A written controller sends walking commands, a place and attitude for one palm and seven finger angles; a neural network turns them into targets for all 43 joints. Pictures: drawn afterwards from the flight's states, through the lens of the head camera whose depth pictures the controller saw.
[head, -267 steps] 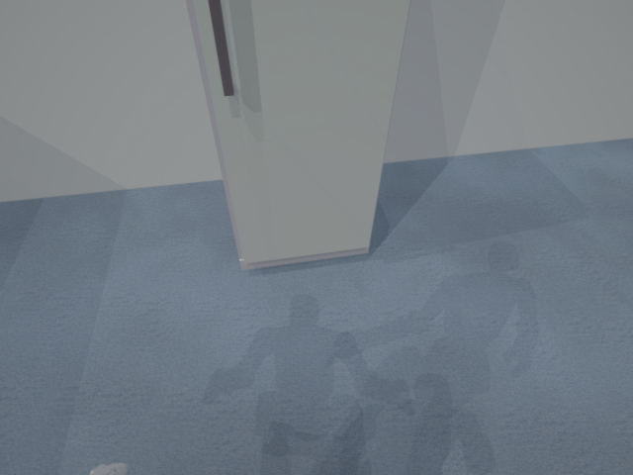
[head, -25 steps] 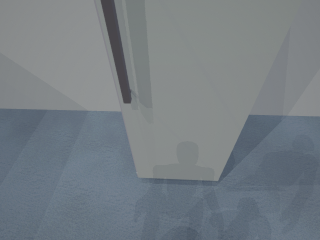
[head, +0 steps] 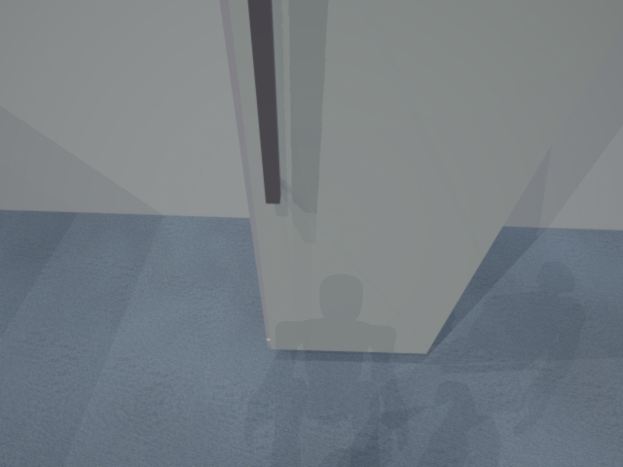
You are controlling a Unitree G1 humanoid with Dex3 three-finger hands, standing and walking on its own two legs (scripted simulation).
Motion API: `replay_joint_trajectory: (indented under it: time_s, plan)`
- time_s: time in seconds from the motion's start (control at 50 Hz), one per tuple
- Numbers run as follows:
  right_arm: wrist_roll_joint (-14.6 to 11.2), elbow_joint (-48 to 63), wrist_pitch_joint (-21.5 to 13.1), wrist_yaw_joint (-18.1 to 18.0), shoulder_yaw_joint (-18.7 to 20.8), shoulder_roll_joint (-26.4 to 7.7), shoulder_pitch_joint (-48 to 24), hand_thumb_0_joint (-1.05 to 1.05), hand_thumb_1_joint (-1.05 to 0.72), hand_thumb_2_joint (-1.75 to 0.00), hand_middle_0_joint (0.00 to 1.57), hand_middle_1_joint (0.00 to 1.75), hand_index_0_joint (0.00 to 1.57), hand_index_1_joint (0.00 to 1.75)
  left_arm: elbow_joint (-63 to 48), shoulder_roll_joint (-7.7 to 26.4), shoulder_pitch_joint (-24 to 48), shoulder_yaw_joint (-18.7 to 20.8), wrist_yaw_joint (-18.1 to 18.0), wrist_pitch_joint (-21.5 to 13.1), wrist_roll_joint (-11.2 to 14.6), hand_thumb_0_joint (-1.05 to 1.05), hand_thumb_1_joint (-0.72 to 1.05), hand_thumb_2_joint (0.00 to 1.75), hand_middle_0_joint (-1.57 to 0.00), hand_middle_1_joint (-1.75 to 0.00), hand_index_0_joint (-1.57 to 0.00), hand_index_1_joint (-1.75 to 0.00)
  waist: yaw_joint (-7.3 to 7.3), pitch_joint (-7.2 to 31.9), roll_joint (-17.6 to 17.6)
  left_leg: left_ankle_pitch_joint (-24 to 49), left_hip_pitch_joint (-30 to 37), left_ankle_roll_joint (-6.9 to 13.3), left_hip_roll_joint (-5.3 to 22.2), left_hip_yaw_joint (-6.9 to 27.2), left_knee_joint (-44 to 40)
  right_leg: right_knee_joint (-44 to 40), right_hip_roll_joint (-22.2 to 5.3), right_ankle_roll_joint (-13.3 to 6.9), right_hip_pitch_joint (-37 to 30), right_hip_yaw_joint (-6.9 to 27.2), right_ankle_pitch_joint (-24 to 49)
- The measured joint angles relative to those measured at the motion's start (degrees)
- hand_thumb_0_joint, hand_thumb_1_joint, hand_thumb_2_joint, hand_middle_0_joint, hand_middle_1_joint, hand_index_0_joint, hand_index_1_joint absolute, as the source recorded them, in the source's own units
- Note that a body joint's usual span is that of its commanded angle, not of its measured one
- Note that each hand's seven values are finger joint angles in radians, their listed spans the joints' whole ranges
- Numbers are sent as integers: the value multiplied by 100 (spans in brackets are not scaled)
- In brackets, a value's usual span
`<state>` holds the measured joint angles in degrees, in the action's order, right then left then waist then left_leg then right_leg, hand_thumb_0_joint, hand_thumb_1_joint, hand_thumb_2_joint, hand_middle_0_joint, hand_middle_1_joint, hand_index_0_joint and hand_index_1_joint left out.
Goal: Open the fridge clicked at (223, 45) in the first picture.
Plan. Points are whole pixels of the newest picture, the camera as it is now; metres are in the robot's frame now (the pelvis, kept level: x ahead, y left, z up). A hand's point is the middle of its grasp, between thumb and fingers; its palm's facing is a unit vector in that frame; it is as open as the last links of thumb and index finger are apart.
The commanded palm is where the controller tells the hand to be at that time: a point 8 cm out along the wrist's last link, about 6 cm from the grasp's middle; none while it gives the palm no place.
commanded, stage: come to a stop and stand still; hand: left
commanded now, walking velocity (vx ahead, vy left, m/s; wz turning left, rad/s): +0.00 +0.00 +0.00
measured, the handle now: (265, 51) +0.55 +0.10 +0.27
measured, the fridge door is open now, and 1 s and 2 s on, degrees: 0 0 0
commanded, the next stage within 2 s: look again from close up in 0.20 s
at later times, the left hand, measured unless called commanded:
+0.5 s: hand out of the picture -0.02 +0.17 -0.17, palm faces +0.02 -0.97 -0.24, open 7.3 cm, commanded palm none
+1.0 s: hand out of the picture -0.03 +0.11 -0.17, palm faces +0.03 -0.98 -0.19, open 7.3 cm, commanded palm none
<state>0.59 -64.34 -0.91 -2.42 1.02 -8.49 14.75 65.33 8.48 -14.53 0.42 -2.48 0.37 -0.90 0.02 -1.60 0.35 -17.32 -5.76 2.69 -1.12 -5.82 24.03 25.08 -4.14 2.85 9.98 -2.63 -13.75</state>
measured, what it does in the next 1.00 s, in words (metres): shifts its weight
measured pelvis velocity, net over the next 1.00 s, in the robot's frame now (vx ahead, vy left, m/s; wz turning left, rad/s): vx -0.02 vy -0.05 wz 0.01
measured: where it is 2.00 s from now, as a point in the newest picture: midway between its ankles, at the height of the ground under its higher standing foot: outside the picture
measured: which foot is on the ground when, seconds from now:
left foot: down 0.00-1.00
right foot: down 0.00-1.00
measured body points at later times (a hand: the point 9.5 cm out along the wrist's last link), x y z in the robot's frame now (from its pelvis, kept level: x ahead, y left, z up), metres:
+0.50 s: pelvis -0.01 -0.01 -0.01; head -0.01 -0.03 +0.44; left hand -0.02 +0.22 -0.15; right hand -0.01 -0.22 -0.18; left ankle -0.05 +0.08 -0.74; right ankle -0.01 -0.15 -0.74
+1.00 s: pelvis -0.02 -0.05 +0.00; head +0.00 -0.06 +0.45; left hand -0.03 +0.17 -0.16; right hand -0.03 -0.27 -0.17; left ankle -0.05 +0.08 -0.74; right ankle -0.01 -0.15 -0.74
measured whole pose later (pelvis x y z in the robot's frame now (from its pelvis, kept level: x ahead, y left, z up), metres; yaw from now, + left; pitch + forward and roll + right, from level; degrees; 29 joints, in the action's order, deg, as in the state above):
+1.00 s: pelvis -0.02 -0.05 +0.00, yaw +1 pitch -1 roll +1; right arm 1.0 -64.1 -1.0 -1.5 -0.5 -8.5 17.2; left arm 64.5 7.4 -16.8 -0.7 -1.7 -0.8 -0.8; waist 0.1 -2.0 -1.0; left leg -15.9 -8.3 -1.2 2.2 -4.1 25.2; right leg 27.8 -1.1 -1.5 12.9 -4.5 -14.1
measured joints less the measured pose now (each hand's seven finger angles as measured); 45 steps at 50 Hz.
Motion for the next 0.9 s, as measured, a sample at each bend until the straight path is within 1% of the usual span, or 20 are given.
replay_joint_trajectory:
  time_s: [0.12, 0.22, 0.26, 0.32, 0.38, 0.44, 0.5, 0.6, 0.9]
  plan:
    - [4, -126, -4, 27, -69, 102, 124, 1, -93, -90, 20, 30, 20, 30, 8, 70, 85, -8, -2, 37, 12, 1, 93, 90, -20, -30, -20, -29, -3, -2, 65, 68, 85, 9, -7, 7, -126, -142, 2, 4, -97, -11, 74]
    - [4, -194, -7, 31, -93, 179, 229, 1, -92, -90, 20, 30, 20, 30, 35, 53, 62, -24, 4, 48, 18, 0, 93, 90, -20, -30, -20, -29, -5, -28, 64, 123, 105, 10, -15, 11, -205, -217, -2, 5, -118, -17, 126]
    - [-4, -62, -4, 80, -127, 158, 271, 1, -92, -90, 20, 30, 20, 30, 4, 29, 29, -88, -69, -26, 0, 0, 92, 90, -20, -30, -20, -29, -36, -45, 18, 66, -99, 7, 8, 26, 9, -97, 5, -6, 35, -34, 108]
    - [57, 166, -65, 106, -150, 91, 326, 1, -91, -90, 20, 30, 20, 30, -63, -6, -6, -142, -37, -96, -7, 0, 92, 90, -20, -30, -20, -29, -43, -138, -85, -52, -303, 28, -17, 31, 300, 241, -38, -58, 257, -28, -34]
    - [67, 300, -81, 97, -160, 22, 383, 1, -91, -90, 20, 30, 20, 30, -74, -45, -77, -155, 5, -84, -8, 0, 92, 90, -20, -30, -20, -29, -34, -126, -224, -107, -365, 43, -39, 36, 432, 435, -70, -88, 343, -25, -137]
    - [72, 331, -63, 83, -169, -22, 389, 1, -91, -90, 20, 30, 20, 30, -55, -64, -163, -147, 26, -73, 4, 0, 91, 90, -20, -30, -20, -29, -21, -62, -320, -137, -332, 32, -40, 25, 473, 536, -77, -48, 345, -8, -189]
    - [63, 314, -38, 89, -167, -71, 374, 2, -92, -90, 20, 30, 20, 30, -47, -75, -233, -140, 38, -60, 5, 0, 91, 90, -20, -30, -20, -29, -18, 14, -362, -130, -276, -3, -23, 13, 440, 574, -59, -56, 330, 6, -215]
    - [49, 277, -51, 103, -160, -121, 319, 2, -92, -90, 20, 30, 20, 30, -75, -102, -262, -136, 50, -73, 6, 0, 91, 90, -20, -30, -20, -29, -13, 71, -347, -53, -223, -82, 29, 14, 323, 549, -2, -131, 326, 1, -196]
    - [42, 81, -30, 96, -152, -50, 229, 1, -91, -90, 19, 30, 19, 30, -92, -107, -228, -121, 75, -112, 8, 0, 92, 90, -20, -30, -20, -29, 4, -14, -164, 128, -252, -334, 275, 130, 137, 332, 247, -387, 317, -143, -59]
